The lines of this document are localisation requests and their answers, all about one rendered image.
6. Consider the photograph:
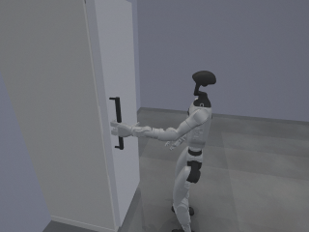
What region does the left robot upper arm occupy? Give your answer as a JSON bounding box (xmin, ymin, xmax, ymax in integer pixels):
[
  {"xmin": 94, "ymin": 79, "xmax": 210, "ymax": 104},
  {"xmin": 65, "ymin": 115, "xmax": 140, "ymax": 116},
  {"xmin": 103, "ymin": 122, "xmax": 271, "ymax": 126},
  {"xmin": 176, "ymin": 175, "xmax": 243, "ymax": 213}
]
[{"xmin": 166, "ymin": 108, "xmax": 209, "ymax": 141}]

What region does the robot right foot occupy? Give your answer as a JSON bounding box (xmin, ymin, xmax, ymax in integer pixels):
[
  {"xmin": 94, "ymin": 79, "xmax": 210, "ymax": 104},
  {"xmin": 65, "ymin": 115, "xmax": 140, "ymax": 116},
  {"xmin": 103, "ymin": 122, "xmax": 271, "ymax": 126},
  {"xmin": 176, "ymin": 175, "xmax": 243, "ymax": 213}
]
[{"xmin": 171, "ymin": 206, "xmax": 194, "ymax": 216}]

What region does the handle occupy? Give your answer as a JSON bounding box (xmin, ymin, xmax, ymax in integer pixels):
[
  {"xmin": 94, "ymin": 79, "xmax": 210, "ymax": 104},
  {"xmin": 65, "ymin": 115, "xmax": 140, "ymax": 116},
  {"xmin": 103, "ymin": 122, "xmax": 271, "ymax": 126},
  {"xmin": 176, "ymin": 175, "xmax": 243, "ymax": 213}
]
[{"xmin": 109, "ymin": 97, "xmax": 124, "ymax": 150}]

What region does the right robot forearm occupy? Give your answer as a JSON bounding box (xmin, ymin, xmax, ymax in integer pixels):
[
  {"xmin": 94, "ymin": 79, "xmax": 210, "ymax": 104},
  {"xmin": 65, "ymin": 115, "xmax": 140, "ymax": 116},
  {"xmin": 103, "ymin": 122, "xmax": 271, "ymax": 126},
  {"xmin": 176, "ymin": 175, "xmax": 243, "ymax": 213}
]
[{"xmin": 181, "ymin": 134, "xmax": 187, "ymax": 141}]

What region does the left robot forearm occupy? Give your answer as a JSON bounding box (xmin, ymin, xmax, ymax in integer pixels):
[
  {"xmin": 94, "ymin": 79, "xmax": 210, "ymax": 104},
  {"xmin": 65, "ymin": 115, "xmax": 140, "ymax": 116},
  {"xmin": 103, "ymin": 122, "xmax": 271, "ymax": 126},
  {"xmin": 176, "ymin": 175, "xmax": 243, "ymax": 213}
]
[{"xmin": 130, "ymin": 126, "xmax": 177, "ymax": 141}]

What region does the robot torso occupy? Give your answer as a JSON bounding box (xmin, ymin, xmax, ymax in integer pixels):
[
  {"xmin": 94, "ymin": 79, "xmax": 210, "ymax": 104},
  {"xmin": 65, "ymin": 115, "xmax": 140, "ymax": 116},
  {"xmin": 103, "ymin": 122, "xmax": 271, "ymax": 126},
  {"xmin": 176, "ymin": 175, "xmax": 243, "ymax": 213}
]
[{"xmin": 185, "ymin": 102, "xmax": 212, "ymax": 170}]

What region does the right robot hand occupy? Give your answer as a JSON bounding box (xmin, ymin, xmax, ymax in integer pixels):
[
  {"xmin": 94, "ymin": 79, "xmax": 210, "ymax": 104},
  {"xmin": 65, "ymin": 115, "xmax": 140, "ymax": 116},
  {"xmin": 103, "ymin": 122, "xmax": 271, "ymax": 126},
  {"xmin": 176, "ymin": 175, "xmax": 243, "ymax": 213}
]
[{"xmin": 165, "ymin": 138, "xmax": 183, "ymax": 151}]

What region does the left robot hand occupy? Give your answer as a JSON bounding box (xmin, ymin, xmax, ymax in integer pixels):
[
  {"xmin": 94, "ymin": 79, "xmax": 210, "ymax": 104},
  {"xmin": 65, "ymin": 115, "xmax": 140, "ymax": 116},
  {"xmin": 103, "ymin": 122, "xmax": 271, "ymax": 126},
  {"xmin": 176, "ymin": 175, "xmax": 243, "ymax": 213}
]
[{"xmin": 110, "ymin": 119, "xmax": 140, "ymax": 137}]

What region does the fridge door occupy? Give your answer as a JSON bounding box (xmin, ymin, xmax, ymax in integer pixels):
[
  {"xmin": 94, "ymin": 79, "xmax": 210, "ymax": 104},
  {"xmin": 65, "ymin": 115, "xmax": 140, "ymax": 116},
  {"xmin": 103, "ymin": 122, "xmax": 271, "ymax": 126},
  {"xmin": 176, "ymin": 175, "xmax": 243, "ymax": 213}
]
[{"xmin": 85, "ymin": 0, "xmax": 140, "ymax": 227}]

